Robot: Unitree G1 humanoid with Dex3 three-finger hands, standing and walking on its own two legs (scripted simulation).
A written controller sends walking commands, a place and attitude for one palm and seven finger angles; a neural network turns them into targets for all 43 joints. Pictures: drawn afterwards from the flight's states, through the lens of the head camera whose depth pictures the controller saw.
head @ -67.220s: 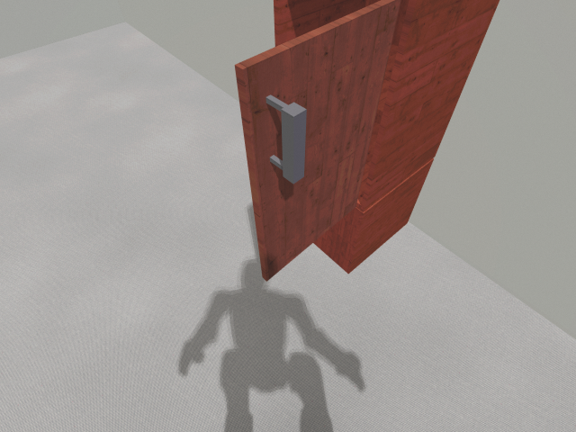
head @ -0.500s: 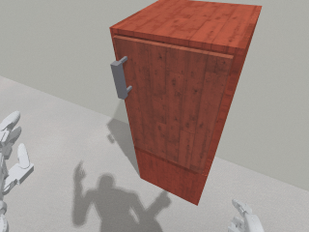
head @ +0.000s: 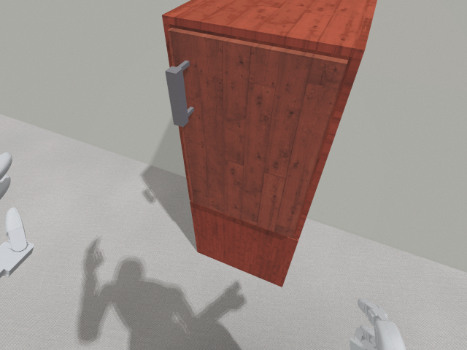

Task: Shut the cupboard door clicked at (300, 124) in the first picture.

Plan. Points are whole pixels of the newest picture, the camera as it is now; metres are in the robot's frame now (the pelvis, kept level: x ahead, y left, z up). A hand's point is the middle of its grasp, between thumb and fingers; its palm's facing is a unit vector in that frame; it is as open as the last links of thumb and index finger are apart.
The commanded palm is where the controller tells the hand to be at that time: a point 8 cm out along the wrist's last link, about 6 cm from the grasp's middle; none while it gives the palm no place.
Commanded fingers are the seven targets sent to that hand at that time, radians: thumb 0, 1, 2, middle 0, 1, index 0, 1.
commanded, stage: step back with the hand held close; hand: left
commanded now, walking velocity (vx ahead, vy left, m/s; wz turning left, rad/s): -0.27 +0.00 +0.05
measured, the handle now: (183, 93) +0.63 +0.17 +0.13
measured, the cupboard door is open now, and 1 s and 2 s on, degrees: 0 0 0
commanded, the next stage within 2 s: stop stepping back and stand still in 1.14 s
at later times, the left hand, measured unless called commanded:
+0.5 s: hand out of the picture +0.14 +0.27 +0.17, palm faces +0.51 -0.74 -0.44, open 7.4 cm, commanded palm +0.07 +0.30 +0.19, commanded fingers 0.00 0.90 0.90 -0.20 -0.30 -0.20 -0.30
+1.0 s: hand out of the picture +0.07 +0.29 +0.19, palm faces +0.55 -0.71 -0.44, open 7.4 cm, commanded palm +0.01 +0.31 +0.19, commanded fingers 0.00 0.90 0.90 -0.20 -0.30 -0.20 -0.30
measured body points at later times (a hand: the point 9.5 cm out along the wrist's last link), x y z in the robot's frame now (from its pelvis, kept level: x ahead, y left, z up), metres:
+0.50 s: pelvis -0.05 -0.01 -0.02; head -0.06 +0.01 +0.43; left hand +0.11 +0.30 +0.20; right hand +0.11 -0.25 -0.10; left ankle +0.04 +0.05 -0.73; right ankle +0.04 -0.12 -0.73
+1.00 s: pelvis -0.10 +0.00 -0.01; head -0.10 +0.03 +0.44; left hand +0.03 +0.32 +0.21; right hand +0.07 -0.23 -0.09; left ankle +0.04 +0.06 -0.73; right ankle -0.18 -0.16 -0.69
